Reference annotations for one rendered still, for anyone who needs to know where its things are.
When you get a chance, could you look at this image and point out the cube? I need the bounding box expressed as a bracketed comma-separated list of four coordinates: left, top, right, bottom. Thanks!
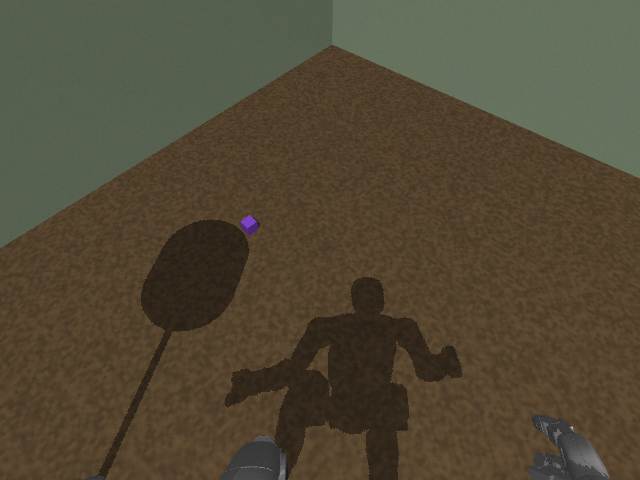
[240, 215, 259, 236]

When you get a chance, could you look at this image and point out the right robot hand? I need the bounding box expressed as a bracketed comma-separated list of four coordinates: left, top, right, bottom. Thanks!
[528, 414, 611, 480]

